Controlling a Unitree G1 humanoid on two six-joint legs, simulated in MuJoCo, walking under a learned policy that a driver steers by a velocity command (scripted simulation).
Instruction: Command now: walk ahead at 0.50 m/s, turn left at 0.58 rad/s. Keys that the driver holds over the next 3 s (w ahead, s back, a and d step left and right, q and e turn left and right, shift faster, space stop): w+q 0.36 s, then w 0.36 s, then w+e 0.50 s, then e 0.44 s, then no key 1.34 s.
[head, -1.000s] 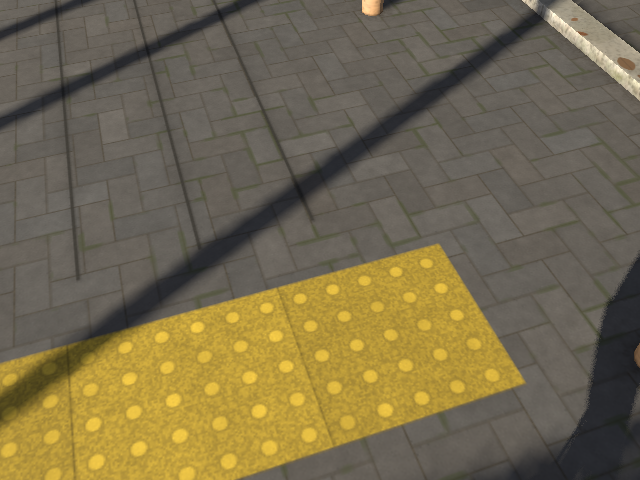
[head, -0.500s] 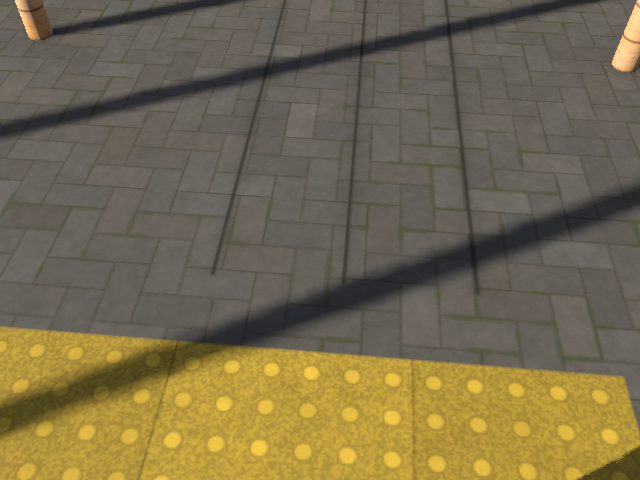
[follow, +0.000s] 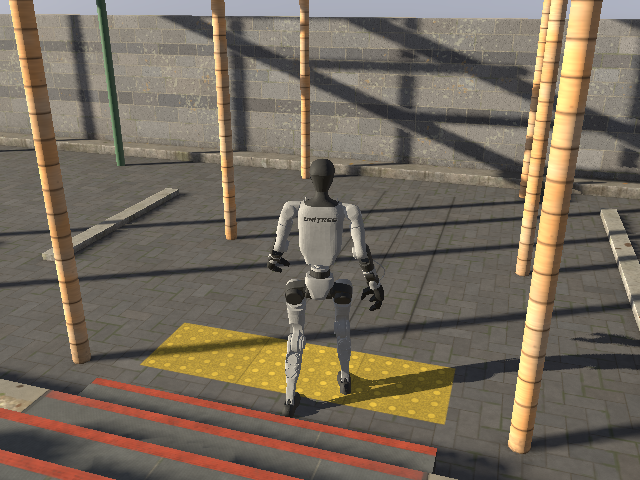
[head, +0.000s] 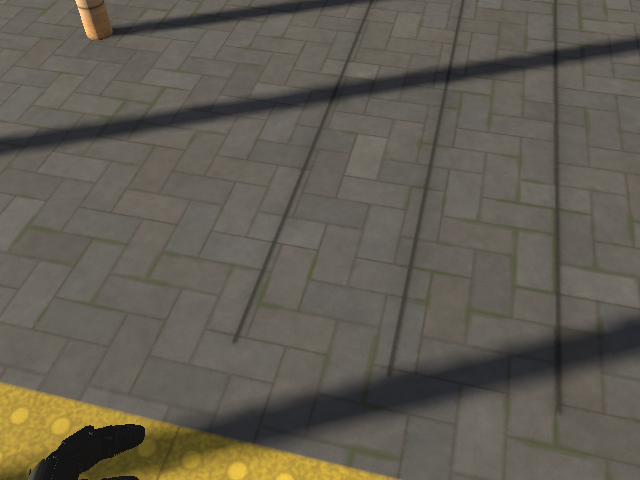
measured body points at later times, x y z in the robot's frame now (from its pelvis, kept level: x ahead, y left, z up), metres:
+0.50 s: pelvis +0.24 +0.01 +0.02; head +0.27 +0.02 +0.46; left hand +0.15 +0.28 -0.11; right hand +0.52 -0.13 -0.07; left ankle +0.34 +0.18 -0.69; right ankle +0.13 -0.14 -0.72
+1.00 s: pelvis +0.50 +0.11 +0.02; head +0.53 +0.11 +0.46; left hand +0.64 +0.38 -0.09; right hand +0.58 -0.15 -0.12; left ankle +0.34 +0.17 -0.72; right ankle +0.72 +0.03 -0.68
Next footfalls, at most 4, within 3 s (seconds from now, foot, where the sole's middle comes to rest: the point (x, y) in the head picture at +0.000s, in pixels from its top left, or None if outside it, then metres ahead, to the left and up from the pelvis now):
0.56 left None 0.38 0.18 -0.75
1.08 right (298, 372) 0.76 0.05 -0.75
1.54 left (218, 314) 0.93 0.24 -0.75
1.94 right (316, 340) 0.84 0.00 -0.75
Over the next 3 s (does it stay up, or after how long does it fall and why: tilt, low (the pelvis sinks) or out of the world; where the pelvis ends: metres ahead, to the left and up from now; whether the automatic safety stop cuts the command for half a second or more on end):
stays up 0.84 0.12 0.02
